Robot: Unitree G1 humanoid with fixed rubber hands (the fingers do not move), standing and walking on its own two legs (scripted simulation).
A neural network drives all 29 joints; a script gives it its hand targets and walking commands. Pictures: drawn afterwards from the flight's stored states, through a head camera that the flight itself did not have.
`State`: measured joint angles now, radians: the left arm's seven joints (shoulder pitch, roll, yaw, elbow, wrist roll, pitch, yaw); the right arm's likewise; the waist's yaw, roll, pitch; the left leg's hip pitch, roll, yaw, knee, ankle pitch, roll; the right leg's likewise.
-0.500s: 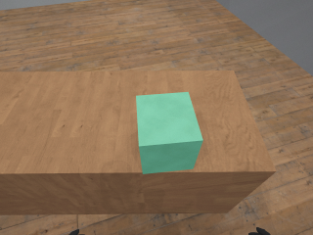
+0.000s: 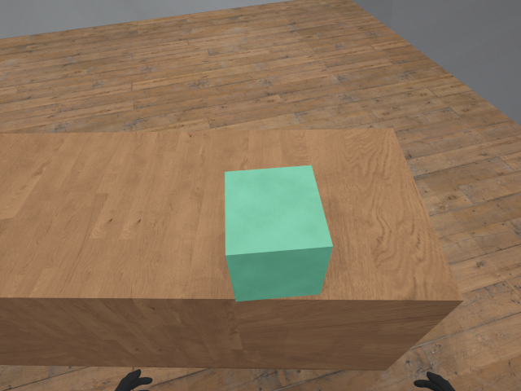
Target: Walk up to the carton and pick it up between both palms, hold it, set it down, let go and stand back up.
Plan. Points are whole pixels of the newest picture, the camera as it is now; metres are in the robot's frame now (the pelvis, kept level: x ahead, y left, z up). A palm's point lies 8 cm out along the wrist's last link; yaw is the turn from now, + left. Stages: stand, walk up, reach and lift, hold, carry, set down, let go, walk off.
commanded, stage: walk up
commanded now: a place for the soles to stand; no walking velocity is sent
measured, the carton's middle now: (273, 233) +0.42 +0.00 -0.07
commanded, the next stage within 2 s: reach and lift in 1.74 s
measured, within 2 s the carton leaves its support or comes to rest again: neither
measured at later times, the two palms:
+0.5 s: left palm out of the picture +0.09 +0.23 -0.11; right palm out of the picture +0.06 -0.32 -0.10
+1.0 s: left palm out of the picture +0.09 +0.20 -0.10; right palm out of the picture +0.11 -0.31 -0.10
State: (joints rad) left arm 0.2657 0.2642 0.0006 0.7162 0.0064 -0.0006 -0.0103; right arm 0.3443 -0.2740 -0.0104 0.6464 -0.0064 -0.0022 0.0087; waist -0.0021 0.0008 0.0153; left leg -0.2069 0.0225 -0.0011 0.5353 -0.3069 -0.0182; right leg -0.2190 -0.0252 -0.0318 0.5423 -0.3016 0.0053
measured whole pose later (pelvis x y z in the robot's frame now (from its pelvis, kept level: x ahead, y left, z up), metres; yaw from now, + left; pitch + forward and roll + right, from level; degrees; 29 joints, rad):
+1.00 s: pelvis +0.01 -0.06 +0.00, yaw +2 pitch -2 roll +0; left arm 0.26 0.27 0.00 0.71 0.01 0.03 -0.03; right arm 0.34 -0.27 -0.02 0.66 -0.02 -0.01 -0.03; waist 0.01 0.00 0.03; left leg -0.22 0.04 -0.02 0.53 -0.28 -0.04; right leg -0.17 0.04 -0.12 0.51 -0.31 -0.07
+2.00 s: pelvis -0.01 -0.05 -0.01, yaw +1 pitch -2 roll +1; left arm 0.13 0.26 0.06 0.46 0.03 0.29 0.00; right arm 0.08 -0.20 -0.03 0.86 -0.01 -0.22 0.05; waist -0.01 -0.06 0.07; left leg -0.26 0.03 0.01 0.58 -0.28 -0.03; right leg -0.24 0.02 -0.09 0.60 -0.33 -0.07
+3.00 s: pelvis +0.02 -0.03 +0.01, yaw -1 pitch -3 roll +0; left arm 0.17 0.12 -0.03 0.69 -0.01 -0.38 0.07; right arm 0.10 -0.12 0.02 0.93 0.14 -0.57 0.03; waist 0.03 -0.03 0.00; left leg -0.14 0.03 0.05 0.46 -0.28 -0.01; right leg -0.10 0.03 -0.05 0.42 -0.27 -0.03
